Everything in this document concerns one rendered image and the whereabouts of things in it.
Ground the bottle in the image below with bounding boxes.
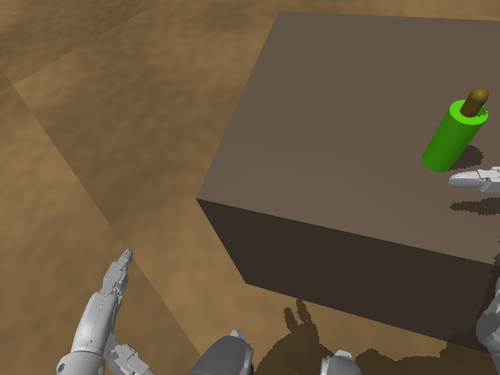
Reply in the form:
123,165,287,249
422,87,489,173

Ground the right robot arm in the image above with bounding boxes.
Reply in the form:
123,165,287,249
476,254,500,375

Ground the left robot arm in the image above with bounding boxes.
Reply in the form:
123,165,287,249
56,351,105,375

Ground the left robot hand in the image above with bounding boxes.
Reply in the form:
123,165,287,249
70,248,157,375

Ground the right robot hand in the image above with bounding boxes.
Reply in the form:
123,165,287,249
448,166,500,192

